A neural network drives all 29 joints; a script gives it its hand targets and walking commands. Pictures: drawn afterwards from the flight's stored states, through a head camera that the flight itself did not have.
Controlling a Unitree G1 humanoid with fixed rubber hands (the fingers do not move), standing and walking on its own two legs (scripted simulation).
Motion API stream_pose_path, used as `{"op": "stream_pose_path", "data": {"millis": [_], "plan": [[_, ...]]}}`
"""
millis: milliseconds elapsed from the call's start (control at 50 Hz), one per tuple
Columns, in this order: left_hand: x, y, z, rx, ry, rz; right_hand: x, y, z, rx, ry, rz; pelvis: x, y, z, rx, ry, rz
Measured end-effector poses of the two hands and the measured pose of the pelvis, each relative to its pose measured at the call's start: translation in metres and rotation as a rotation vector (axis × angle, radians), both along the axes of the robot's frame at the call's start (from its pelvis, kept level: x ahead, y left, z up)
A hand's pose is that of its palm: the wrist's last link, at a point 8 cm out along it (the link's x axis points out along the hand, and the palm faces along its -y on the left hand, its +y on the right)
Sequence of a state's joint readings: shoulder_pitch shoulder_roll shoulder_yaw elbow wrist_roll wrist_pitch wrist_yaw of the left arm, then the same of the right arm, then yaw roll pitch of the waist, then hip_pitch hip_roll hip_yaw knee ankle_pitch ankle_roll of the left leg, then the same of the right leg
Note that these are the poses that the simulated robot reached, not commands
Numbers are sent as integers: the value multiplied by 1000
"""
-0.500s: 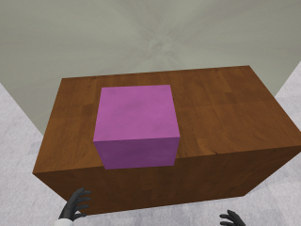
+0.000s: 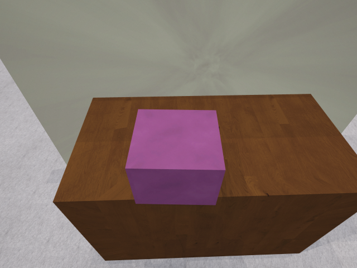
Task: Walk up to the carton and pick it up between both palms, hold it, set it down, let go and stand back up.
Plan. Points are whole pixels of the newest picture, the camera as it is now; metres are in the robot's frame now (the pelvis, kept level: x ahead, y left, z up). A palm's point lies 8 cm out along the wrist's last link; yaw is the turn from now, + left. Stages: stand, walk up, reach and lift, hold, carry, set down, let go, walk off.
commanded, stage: stand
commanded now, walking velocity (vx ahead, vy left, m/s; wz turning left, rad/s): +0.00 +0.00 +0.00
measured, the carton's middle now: (176, 156) +0.43 +0.03 -0.04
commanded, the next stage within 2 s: none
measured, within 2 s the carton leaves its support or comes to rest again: neither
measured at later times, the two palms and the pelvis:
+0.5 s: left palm out of the picture -0.04 +0.20 -0.14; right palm out of the picture -0.01 -0.21 -0.15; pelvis +0.01 +0.00 +0.00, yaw +1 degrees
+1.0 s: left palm out of the picture -0.05 +0.17 -0.14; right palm out of the picture -0.01 -0.21 -0.15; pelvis +0.01 -0.02 +0.00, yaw +2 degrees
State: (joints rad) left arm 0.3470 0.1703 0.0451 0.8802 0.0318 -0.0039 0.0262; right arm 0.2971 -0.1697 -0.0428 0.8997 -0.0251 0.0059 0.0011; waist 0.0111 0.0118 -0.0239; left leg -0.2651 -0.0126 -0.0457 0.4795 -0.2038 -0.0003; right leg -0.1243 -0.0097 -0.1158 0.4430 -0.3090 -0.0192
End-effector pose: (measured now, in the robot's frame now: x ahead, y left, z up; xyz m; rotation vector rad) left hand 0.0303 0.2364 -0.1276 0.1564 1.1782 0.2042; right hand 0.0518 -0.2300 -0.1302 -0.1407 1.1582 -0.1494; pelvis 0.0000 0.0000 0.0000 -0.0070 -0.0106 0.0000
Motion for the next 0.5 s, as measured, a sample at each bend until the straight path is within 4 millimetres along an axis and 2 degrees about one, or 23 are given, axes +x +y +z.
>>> {"op": "stream_pose_path", "data": {"millis": [280,500], "plan": [[-48,-15,-10,-35,162,54,-55,6,-11,12,188,-48,2,-2,2,6,-7,9],[-66,-35,-15,-71,237,80,-63,20,-17,45,243,-47,6,-4,2,7,-11,17]]}}
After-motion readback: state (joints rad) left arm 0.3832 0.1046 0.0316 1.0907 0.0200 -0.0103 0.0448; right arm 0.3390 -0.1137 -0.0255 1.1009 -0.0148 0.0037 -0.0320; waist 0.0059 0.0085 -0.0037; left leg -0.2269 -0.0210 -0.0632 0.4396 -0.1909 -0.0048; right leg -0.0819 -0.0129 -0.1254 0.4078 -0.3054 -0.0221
